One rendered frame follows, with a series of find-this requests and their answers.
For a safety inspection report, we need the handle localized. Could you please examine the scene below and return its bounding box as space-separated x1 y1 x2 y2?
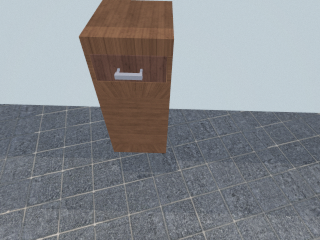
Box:
114 68 143 80

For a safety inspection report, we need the drawer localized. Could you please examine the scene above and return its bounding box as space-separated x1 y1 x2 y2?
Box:
90 54 167 83

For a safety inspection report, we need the cabinet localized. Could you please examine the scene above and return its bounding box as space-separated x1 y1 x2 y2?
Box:
79 0 174 154

